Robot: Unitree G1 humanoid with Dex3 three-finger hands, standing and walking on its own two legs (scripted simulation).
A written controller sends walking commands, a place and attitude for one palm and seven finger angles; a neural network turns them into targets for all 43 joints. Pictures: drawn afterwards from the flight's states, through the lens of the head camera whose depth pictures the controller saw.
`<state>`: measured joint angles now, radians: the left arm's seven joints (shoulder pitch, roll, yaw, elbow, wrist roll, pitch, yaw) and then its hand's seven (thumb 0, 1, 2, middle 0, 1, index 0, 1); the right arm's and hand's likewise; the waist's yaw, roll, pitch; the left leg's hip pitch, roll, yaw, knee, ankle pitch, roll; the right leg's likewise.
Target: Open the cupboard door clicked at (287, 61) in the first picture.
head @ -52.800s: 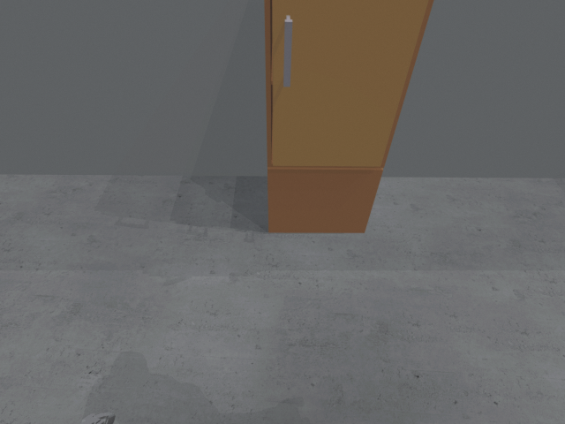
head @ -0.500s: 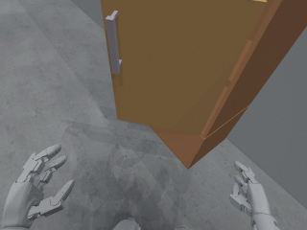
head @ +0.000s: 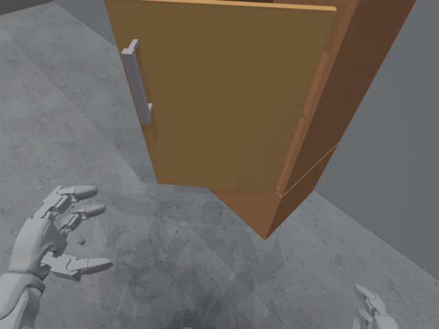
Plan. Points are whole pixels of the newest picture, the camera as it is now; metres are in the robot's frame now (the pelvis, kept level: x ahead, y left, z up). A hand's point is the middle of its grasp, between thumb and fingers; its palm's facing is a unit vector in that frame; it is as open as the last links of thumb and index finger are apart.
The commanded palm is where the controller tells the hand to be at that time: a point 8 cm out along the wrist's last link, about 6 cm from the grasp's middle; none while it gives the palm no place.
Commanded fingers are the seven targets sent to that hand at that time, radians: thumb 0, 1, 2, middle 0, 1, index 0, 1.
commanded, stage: raise the hand with hooked fingers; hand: left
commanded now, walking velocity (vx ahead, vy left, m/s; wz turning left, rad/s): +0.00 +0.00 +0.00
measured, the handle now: (140, 84) +0.57 +0.21 +0.12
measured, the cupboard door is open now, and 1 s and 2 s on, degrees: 42 42 42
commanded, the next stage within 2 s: move the hooked fingers beside the handle in 1.04 s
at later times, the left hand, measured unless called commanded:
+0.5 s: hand (33, 184) +0.29 +0.30 +0.14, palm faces +0.05 -1.00 -0.06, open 13.9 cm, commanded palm +0.26 +0.34 +0.14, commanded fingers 0.00 -0.50 0.30 -0.30 -1.20 -0.30 -1.20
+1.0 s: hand (46, 181) +0.30 +0.28 +0.14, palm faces +0.03 -1.00 -0.06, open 13.9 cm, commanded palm +0.27 +0.33 +0.15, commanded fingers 0.00 -0.50 0.30 -0.30 -1.20 -0.30 -1.20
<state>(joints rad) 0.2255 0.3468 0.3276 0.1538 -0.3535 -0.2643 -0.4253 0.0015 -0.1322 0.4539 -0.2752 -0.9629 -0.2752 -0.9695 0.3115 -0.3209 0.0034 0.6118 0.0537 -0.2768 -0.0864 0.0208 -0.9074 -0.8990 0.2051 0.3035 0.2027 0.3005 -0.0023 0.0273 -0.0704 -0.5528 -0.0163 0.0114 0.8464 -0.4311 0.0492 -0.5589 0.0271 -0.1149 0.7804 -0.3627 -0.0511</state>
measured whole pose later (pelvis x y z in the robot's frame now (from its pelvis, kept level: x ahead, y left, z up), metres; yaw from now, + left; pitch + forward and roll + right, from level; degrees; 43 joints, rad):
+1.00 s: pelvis +0.01 +0.01 +0.03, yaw +0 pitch +3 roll -1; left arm -0.10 0.44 0.42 0.32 -0.31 -0.07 -0.47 -0.01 -0.50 0.30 -0.30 -1.20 -0.30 -1.20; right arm 0.27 -0.28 0.06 0.60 0.05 -0.23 -0.10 0.02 -0.91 -0.90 0.21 0.30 0.20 0.30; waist 0.03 0.03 -0.04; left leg -0.32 -0.04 0.02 0.61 -0.34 0.06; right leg -0.33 0.02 -0.10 0.56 -0.28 -0.03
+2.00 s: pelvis +0.01 +0.00 +0.02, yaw -2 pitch +9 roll -1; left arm -0.61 0.61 0.47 0.97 -0.23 -0.21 -0.53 -0.01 -0.50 0.30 -0.30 -1.20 -0.30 -1.20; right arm 0.36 -0.31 0.06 0.63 0.06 -0.13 -0.09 0.02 -0.91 -0.90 0.21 0.30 0.20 0.30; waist -0.07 0.01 -0.06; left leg -0.50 -0.02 0.04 0.70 -0.36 0.05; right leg -0.52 0.04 -0.08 0.64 -0.29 -0.05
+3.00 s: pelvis +0.03 +0.02 +0.01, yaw -3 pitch +17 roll -3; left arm -0.86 0.74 0.50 1.21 -0.15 -0.25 -0.51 -0.01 -0.49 0.30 -0.30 -1.20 -0.30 -1.20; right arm 0.47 -0.31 0.05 0.61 0.02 0.09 -0.05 0.01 -0.91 -0.90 0.21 0.30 0.20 0.30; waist -0.15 0.01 -0.09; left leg -0.64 0.00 0.05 0.75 -0.41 0.07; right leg -0.65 0.06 -0.07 0.65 -0.30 -0.03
